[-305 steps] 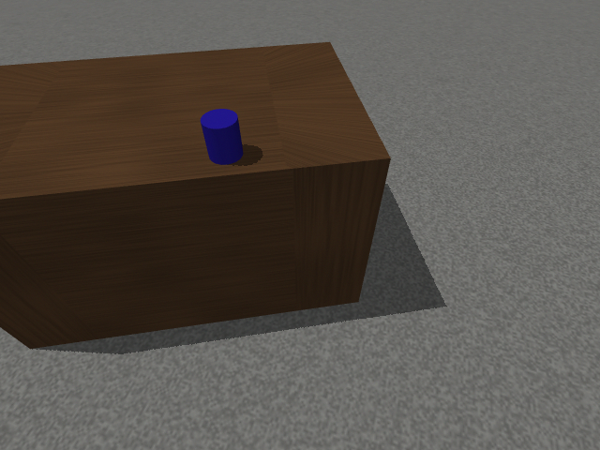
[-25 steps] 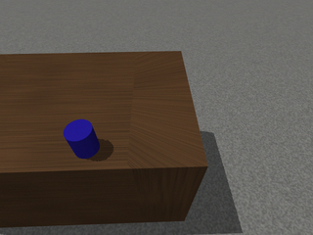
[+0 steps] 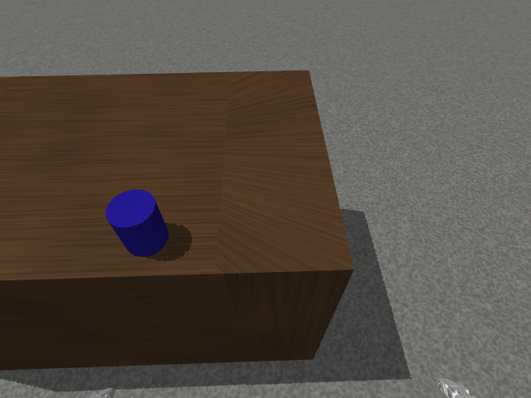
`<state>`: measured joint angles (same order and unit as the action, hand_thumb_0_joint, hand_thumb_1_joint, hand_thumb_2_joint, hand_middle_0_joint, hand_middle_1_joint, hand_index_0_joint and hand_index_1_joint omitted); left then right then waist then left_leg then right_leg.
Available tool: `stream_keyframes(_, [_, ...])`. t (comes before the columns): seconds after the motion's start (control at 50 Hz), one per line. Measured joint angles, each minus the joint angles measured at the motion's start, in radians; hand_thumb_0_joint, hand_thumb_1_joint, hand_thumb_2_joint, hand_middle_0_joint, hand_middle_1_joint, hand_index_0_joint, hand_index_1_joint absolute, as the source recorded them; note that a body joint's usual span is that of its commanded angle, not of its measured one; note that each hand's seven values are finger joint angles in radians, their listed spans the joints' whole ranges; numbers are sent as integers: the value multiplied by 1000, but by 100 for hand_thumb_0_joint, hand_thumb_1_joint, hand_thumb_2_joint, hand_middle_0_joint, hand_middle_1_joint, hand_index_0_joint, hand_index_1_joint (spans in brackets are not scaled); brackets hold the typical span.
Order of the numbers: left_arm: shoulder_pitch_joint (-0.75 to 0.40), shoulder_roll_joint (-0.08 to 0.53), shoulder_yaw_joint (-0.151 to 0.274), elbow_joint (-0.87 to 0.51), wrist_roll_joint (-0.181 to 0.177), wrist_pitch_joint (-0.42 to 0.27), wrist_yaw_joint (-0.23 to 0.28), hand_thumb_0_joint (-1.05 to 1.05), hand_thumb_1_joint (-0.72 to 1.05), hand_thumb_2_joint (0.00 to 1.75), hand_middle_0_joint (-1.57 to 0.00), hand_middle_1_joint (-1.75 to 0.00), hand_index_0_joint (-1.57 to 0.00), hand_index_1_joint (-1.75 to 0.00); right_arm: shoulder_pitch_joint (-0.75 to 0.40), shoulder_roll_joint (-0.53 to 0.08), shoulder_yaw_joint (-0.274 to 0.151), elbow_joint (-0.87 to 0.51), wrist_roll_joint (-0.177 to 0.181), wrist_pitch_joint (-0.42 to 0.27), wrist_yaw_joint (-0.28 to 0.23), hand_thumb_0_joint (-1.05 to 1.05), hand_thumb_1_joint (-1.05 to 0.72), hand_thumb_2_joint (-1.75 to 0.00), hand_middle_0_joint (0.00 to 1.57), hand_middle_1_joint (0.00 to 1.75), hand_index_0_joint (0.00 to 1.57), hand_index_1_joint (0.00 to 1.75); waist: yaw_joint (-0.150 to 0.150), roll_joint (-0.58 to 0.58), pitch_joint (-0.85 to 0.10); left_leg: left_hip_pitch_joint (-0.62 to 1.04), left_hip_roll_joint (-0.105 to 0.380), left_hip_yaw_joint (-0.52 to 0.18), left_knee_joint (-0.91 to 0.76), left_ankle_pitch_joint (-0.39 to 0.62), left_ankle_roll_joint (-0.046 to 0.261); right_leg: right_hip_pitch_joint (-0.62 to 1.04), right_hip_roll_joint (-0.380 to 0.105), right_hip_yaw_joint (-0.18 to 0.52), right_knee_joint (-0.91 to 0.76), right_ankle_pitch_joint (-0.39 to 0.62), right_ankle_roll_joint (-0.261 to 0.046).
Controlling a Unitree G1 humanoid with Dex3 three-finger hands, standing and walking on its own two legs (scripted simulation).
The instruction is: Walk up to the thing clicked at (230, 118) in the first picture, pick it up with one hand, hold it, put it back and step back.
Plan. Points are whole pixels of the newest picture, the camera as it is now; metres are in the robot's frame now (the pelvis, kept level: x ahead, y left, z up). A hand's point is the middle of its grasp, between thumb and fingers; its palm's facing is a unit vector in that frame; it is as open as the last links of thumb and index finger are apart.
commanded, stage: rise first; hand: left
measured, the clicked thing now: (139, 223) +0.43 +0.25 -0.03
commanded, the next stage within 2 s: go down in 1.54 s
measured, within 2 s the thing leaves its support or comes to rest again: neither
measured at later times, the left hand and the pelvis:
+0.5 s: hand (97, 369) +0.19 +0.26 -0.05, palm faces +0.28 -0.88 -0.37, open 16.9 cm; pelvis +0.01 +0.00 +0.00, yaw +0 degrees
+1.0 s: hand (66, 359) +0.19 +0.27 +0.03, palm faces +0.35 -0.84 -0.42, open 17.5 cm; pelvis +0.01 -0.01 +0.00, yaw +1 degrees
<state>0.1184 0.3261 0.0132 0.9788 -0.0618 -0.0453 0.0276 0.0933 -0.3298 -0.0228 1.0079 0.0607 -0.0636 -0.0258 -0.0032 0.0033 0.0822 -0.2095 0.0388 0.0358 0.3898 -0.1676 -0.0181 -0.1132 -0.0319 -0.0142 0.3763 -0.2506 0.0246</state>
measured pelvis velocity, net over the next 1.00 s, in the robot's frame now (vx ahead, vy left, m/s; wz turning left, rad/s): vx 0.01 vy -0.01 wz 0.02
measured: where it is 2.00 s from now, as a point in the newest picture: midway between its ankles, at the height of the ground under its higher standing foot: outside the picture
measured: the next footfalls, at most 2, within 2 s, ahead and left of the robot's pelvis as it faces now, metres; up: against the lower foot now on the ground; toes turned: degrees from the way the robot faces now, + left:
none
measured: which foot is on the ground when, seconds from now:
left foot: down 0.00-1.00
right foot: down 0.00-1.00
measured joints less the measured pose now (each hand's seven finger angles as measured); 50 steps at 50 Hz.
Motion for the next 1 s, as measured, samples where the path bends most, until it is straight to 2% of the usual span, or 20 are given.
stream_keyframes(0.04, [-36,-17,29,-37,-10,-20,13,1,75,75,-14,-20,-14,-20,-33,13,-25,-24,9,-18,-16,1,-76,-75,14,19,13,20,3,3,4,-45,2,-2,29,-4,1,-47,1,0,34,-7,0])
stream_keyframes(0.1, [-78,-32,79,-88,4,-29,23,1,60,60,-12,-15,-11,-15,-71,36,-65,-58,-4,-21,-26,1,-60,-60,10,14,10,15,8,4,-10,-96,4,-4,56,-6,1,-100,3,0,65,-12,-1])
stream_keyframes(0.18, [-42,-39,120,-200,22,-33,31,0,37,41,-9,-11,-9,-10,-37,60,-91,-134,-18,-13,-29,1,-35,-41,8,9,8,10,16,1,-43,-96,2,-2,37,1,1,-102,1,1,51,-7,0])
stream_keyframes(0.34, [102,-30,138,-418,22,-12,54,0,-9,17,-6,-7,-7,-6,86,85,-64,-289,-20,22,-42,0,12,-17,6,6,6,6,30,8,-67,-41,-4,3,12,-6,1,-49,-5,3,29,-15,0])
stream_keyframes(0.46, [159,-32,156,-564,23,-21,62,0,-35,8,-5,-6,-6,-5,130,102,-45,-374,-32,6,-49,0,35,-9,6,5,6,6,36,17,-60,-7,-4,1,7,-12,-1,-14,-5,1,22,-20,-1])
stream_keyframes(0.64, [215,-33,192,-720,18,-39,47,-1,-50,2,-5,-6,-6,-5,143,100,-62,-371,-39,7,-41,0,48,-4,6,5,6,5,43,26,-52,25,-2,-2,-1,-14,-6,18,-2,-2,17,-25,-5])
stream_keyframes(1.0, [271,-9,253,-871,21,-100,26,-2,-56,2,-6,-6,-7,-5,113,84,-102,-318,-50,1,-42,-1,49,-4,6,5,5,5,54,39,-35,43,0,-16,-13,-3,-13,35,1,-17,20,-28,-13])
